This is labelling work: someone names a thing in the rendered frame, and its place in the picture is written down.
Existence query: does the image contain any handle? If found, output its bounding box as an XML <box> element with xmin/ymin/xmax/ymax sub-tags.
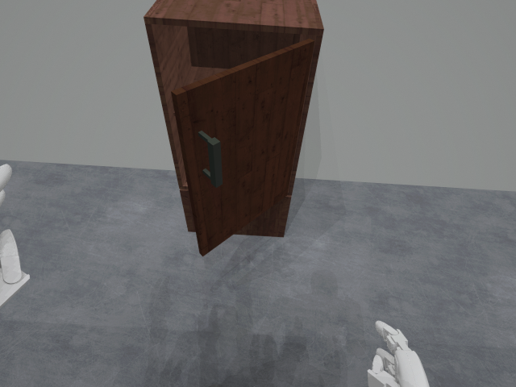
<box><xmin>198</xmin><ymin>131</ymin><xmax>223</xmax><ymax>188</ymax></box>

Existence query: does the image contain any robot left hand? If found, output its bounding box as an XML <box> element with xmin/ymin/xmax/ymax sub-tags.
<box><xmin>0</xmin><ymin>164</ymin><xmax>30</xmax><ymax>309</ymax></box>

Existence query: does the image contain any cupboard door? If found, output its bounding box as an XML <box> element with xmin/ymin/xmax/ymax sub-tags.
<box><xmin>171</xmin><ymin>39</ymin><xmax>314</xmax><ymax>256</ymax></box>

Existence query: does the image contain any robot right hand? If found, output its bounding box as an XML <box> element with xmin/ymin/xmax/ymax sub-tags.
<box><xmin>368</xmin><ymin>321</ymin><xmax>430</xmax><ymax>387</ymax></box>

